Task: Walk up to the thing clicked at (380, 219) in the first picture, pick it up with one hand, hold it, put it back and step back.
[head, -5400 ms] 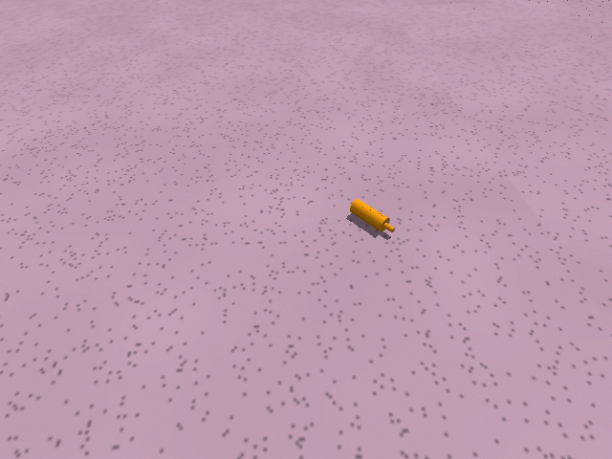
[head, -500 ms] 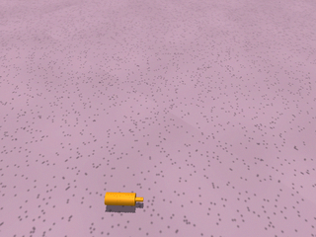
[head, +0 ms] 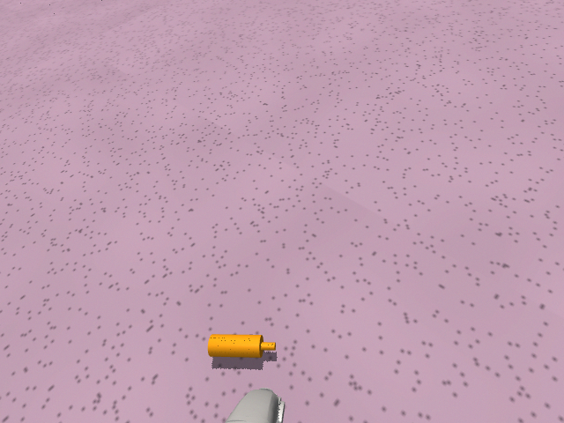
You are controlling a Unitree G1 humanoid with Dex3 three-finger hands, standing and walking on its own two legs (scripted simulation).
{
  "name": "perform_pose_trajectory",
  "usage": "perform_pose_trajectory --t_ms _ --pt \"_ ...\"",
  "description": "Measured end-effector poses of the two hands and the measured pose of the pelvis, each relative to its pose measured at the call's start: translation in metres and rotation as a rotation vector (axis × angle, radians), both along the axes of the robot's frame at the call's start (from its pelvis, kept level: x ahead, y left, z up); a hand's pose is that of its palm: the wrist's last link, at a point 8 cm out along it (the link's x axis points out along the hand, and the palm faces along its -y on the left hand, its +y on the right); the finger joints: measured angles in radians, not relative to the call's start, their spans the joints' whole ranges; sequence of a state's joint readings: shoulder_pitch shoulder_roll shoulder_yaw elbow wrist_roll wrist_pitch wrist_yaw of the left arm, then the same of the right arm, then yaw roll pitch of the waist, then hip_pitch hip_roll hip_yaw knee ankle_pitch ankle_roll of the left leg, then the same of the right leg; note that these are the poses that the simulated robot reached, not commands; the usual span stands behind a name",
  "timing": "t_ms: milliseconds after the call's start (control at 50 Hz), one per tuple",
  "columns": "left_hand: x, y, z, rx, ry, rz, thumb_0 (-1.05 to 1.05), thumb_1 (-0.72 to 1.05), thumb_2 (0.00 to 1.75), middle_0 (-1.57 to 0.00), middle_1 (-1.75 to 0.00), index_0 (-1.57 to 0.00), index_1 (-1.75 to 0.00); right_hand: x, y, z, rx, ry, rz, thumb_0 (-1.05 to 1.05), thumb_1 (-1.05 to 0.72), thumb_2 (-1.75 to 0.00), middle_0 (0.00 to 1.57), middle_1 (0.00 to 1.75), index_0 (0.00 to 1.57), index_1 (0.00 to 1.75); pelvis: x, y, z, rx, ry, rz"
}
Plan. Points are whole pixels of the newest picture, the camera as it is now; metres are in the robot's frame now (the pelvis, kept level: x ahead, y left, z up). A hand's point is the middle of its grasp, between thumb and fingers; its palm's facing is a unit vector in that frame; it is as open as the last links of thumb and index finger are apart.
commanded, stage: walk up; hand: left
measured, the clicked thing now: (242, 345) +0.45 +0.26 -0.72
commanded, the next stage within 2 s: stand in 1.50 s
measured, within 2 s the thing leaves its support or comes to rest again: neither
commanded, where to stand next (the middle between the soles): +0.05 +0.03 m, yaw -2 degrees
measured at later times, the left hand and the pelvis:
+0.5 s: hand out of the picture +0.05 +0.33 -0.17, palm faces -0.05 -0.92 -0.38, open 7.3 cm; pelvis -0.01 +0.04 -0.02, yaw -2 degrees
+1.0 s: hand out of the picture +0.06 +0.35 -0.13, palm faces -0.07 -0.84 -0.54, open 7.3 cm; pelvis -0.01 +0.04 -0.02, yaw -3 degrees
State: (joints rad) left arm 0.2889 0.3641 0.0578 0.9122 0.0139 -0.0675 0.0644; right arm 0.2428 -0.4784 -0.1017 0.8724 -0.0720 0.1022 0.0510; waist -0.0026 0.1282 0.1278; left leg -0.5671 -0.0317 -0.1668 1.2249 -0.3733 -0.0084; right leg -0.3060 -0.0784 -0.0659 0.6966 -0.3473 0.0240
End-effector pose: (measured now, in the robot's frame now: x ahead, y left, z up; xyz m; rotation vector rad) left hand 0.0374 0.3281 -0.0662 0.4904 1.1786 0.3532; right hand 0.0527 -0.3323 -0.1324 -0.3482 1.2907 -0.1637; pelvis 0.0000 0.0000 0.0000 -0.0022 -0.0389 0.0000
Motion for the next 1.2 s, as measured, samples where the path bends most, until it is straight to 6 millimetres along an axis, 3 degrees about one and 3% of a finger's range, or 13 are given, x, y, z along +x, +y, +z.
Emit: perform_pose_trajectory --t_ms 120,220,340,420,540,620,680,740,800,940,1040,1120,1200 --pt "-0.019 0.046 0.010 0.069 0.002 0.014 0.00 0.90 0.90 -0.21 -0.30 -0.21 -0.30 0.050 0.038 -0.002 0.042 -0.086 0.060 0.00 -0.91 -0.90 0.20 0.29 0.20 0.30 -0.002 0.023 -0.005 0.005 0.005 0.032" --pt "-0.025 0.085 -0.016 0.044 0.015 0.040 0.00 0.90 0.90 -0.21 -0.30 -0.21 -0.30 0.081 0.076 0.001 0.019 -0.186 0.103 0.00 -0.91 -0.90 0.20 0.29 0.20 0.30 -0.005 0.051 -0.021 0.032 -0.004 0.034" --pt "-0.016 0.079 -0.043 -0.064 0.040 0.042 0.00 0.91 0.90 -0.21 -0.30 -0.21 -0.30 0.080 0.102 0.019 0.008 -0.236 0.106 0.00 -0.90 -0.90 0.20 0.30 0.20 0.30 -0.006 0.061 -0.015 0.010 -0.005 0.024" --pt "-0.007 0.063 -0.056 -0.136 0.065 0.002 0.00 0.91 0.90 -0.21 -0.30 -0.21 -0.30 0.065 0.088 0.030 -0.053 -0.251 0.083 0.00 -0.90 -0.90 0.20 0.30 0.21 0.30 -0.007 0.056 -0.014 0.010 -0.005 -0.003" --pt "0.016 0.035 -0.067 -0.189 0.050 -0.049 0.00 0.91 0.90 -0.21 -0.30 -0.21 -0.30 0.015 0.030 0.042 -0.191 -0.194 0.019 0.00 -0.90 -0.90 0.21 0.30 0.21 0.30 -0.014 0.034 -0.019 0.010 -0.006 -0.034" --pt "0.025 0.010 -0.069 -0.179 0.007 -0.079 0.00 0.91 0.90 -0.21 -0.30 -0.21 -0.30 -0.015 -0.012 0.033 -0.218 -0.129 -0.022 0.00 -0.90 -0.90 0.20 0.30 0.21 0.30 -0.016 0.012 -0.028 -0.015 -0.008 -0.034" --pt "0.023 -0.008 -0.064 -0.168 -0.002 -0.098 0.00 0.91 0.90 -0.21 -0.30 -0.21 -0.30 -0.026 -0.024 0.024 -0.200 -0.080 -0.062 0.01 -0.90 -0.90 0.20 0.29 0.20 0.30 -0.016 0.002 -0.027 -0.007 -0.010 -0.034" --pt "0.022 -0.018 -0.052 -0.159 -0.004 -0.103 0.00 0.91 0.90 -0.21 -0.30 -0.21 -0.30 -0.027 -0.021 0.018 -0.150 -0.061 -0.067 0.01 -0.90 -0.90 0.20 0.29 0.20 0.30 -0.014 0.000 -0.019 -0.001 -0.008 -0.033" --pt "0.021 -0.015 -0.039 -0.125 -0.014 -0.105 0.00 0.90 0.90 -0.21 -0.30 -0.21 -0.30 -0.024 -0.011 0.012 -0.099 -0.044 -0.051 0.01 -0.91 -0.90 0.20 0.29 0.20 0.30 -0.011 0.002 -0.014 0.001 -0.003 -0.034" --pt "0.012 0.030 -0.015 -0.012 0.001 -0.094 0.00 0.90 0.90 -0.21 -0.30 -0.21 -0.30 0.001 0.027 0.000 -0.011 -0.087 -0.045 0.01 -0.90 -0.90 0.20 0.29 0.20 0.30 -0.009 0.022 -0.011 0.010 0.002 -0.049" --pt "0.019 0.064 -0.025 -0.002 0.008 -0.073 0.00 0.90 0.90 -0.21 -0.30 -0.21 -0.30 0.014 0.059 -0.006 0.001 -0.163 -0.048 0.00 -0.90 -0.90 0.20 0.29 0.20 0.30 -0.010 0.044 -0.021 0.040 -0.010 -0.064" --pt "0.031 0.064 -0.034 -0.040 -0.001 -0.075 0.00 0.91 0.90 -0.21 -0.30 -0.21 -0.30 0.013 0.075 -0.001 0.012 -0.175 -0.038 0.00 -0.90 -0.90 0.20 0.30 0.20 0.30 -0.011 0.047 -0.019 0.015 -0.015 -0.071" --pt "0.037 0.051 -0.045 -0.091 -0.014 -0.089 0.00 0.91 0.90 -0.21 -0.30 -0.21 -0.30 0.010 0.068 0.005 -0.020 -0.180 -0.029 0.00 -0.90 -0.90 0.20 0.30 0.21 0.30 -0.015 0.040 -0.021 -0.003 -0.017 -0.074"
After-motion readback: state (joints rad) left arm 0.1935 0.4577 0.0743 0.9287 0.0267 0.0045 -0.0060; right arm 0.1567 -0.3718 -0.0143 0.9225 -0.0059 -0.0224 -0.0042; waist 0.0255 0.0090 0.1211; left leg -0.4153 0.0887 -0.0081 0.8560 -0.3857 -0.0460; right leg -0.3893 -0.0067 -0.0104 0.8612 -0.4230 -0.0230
